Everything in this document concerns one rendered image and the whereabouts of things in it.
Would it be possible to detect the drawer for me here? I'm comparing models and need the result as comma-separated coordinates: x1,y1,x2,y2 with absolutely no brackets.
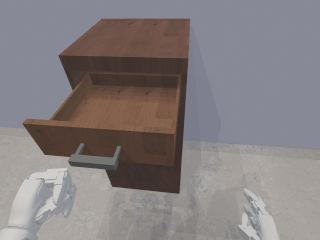
22,72,181,166

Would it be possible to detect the handle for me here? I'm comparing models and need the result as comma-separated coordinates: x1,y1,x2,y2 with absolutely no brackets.
68,143,122,171

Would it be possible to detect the left robot forearm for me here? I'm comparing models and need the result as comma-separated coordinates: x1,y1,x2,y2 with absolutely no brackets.
0,226,38,240

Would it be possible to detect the cabinet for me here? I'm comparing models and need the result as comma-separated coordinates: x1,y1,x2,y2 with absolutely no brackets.
58,18,191,194

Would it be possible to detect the robot left hand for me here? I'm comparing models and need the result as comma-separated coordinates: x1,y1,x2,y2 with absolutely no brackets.
7,168,77,234

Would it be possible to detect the robot right hand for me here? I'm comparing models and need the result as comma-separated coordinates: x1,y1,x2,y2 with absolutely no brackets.
238,188,280,240

